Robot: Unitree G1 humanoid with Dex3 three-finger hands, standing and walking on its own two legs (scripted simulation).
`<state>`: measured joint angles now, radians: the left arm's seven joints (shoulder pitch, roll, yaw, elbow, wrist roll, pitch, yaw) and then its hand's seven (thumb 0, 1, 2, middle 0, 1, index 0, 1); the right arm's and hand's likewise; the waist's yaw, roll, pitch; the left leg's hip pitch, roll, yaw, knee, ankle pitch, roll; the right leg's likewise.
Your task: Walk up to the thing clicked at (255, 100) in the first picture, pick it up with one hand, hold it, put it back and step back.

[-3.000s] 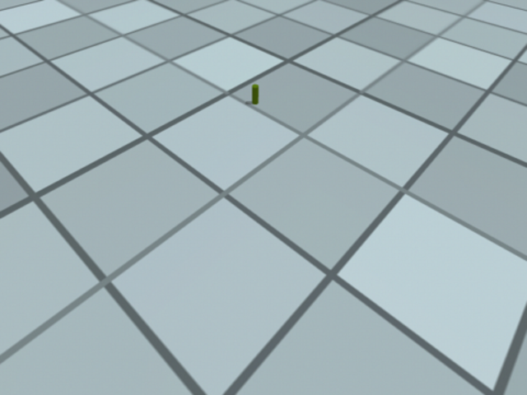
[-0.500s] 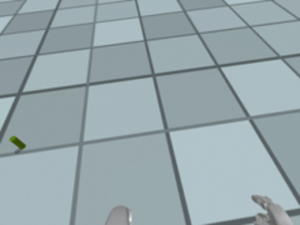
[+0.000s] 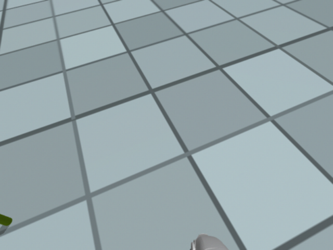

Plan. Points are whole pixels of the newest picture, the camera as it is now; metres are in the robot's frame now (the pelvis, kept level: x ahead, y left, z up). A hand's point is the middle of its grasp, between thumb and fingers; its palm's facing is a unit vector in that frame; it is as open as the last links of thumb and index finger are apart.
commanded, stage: walk up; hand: left
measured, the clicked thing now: (0, 219) +0.45 +0.94 -0.67
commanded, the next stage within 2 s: none
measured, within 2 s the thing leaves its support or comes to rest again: neither
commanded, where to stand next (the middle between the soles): +0.05 +0.95 m, yaw -29 degrees
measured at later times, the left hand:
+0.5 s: hand out of the picture +0.17 +0.55 -0.12, palm faces -0.18 -0.79 -0.59, open 7.4 cm
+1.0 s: hand out of the picture +0.21 +0.79 -0.12, palm faces -0.22 -0.73 -0.65, open 7.4 cm
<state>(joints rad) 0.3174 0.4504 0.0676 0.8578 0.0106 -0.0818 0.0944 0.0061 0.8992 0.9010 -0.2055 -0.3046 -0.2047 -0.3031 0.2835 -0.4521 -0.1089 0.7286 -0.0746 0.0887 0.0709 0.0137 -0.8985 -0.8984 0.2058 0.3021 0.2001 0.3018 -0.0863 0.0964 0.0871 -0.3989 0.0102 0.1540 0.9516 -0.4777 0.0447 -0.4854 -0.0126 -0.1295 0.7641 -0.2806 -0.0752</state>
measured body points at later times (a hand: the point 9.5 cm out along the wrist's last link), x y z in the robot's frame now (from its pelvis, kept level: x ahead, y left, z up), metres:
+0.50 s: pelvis +0.05 +0.24 +0.00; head +0.10 +0.22 +0.44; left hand +0.17 +0.59 -0.09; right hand +0.09 -0.11 -0.10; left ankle +0.06 +0.34 -0.70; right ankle +0.08 +0.08 -0.64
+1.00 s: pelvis +0.05 +0.48 -0.03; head +0.08 +0.44 +0.42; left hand +0.22 +0.83 -0.08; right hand +0.08 +0.11 -0.12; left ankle +0.10 +0.64 -0.70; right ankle +0.11 +0.21 -0.69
